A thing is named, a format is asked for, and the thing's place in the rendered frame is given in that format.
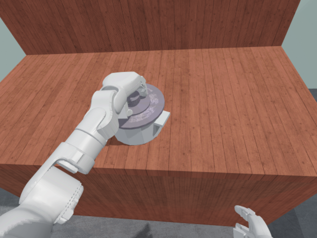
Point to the robot left hand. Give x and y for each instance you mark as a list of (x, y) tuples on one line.
[(130, 82)]

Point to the left robot forearm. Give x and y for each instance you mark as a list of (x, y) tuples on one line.
[(81, 148)]

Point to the robot left upper arm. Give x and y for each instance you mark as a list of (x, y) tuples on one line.
[(52, 200)]

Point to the table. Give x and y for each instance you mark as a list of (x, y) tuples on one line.
[(242, 128)]

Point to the pot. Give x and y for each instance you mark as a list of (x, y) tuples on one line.
[(142, 135)]

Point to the robot right hand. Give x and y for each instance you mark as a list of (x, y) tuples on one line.
[(257, 226)]

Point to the knob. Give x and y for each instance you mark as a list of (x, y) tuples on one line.
[(134, 98)]

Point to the lid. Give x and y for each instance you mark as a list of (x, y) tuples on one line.
[(146, 111)]

